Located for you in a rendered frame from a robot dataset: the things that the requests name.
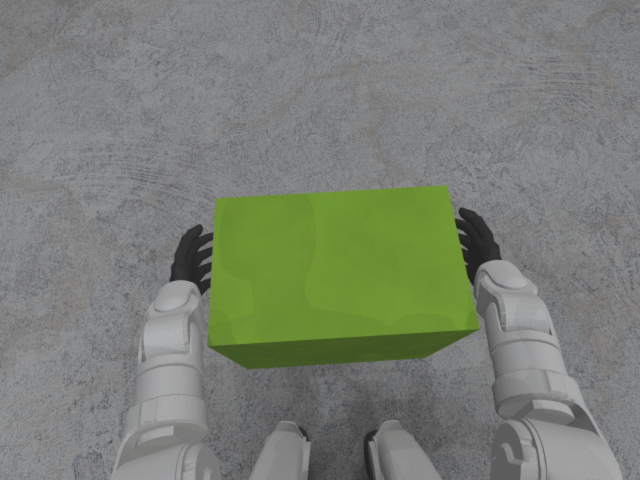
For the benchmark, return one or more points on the robot left foot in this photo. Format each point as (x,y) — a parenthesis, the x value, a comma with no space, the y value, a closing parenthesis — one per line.
(303,433)

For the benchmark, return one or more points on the robot left forearm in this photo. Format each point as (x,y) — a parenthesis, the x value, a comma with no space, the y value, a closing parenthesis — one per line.
(168,407)

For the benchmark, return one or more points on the robot left shin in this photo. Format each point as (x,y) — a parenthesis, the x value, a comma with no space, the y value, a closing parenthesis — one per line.
(287,426)

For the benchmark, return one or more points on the robot left hand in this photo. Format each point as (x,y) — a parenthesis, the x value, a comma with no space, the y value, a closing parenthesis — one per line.
(187,259)

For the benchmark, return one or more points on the robot right upper arm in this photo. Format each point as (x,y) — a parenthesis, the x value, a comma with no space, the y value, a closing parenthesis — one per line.
(529,449)

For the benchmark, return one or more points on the robot right forearm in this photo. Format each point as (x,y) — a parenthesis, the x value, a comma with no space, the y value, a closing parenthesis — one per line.
(531,380)

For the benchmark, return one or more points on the robot right hand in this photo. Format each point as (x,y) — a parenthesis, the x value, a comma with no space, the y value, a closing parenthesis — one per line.
(479,242)

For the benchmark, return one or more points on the carton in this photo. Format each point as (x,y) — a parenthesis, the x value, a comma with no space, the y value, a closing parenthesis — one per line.
(337,277)

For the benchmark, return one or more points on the robot left upper arm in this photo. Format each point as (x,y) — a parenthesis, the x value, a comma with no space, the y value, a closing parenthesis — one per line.
(187,461)

